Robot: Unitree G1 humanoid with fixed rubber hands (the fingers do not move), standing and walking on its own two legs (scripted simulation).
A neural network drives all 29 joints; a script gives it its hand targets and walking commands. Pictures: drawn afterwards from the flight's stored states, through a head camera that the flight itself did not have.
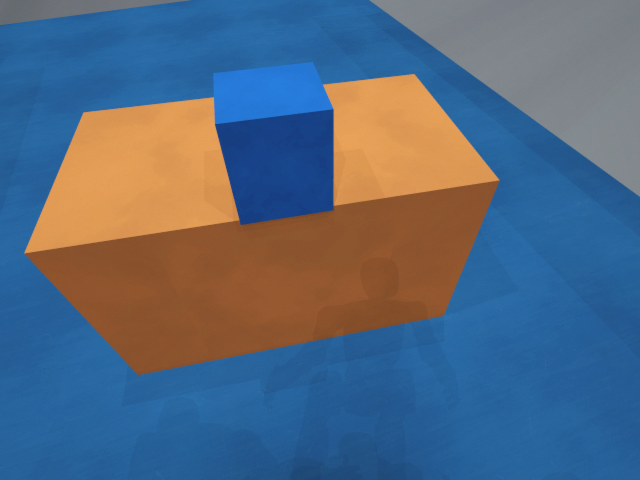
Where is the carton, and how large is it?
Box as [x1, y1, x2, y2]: [213, 62, 333, 224]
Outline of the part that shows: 312,62 213,73 215,126 241,224 333,209 333,109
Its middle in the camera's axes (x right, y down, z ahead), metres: -0.10 -0.20 +0.83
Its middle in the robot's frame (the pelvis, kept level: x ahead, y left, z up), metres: +0.77 +0.11 -0.01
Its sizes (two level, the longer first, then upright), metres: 0.210 0.200 0.250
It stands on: a pedestal, 0.63 m high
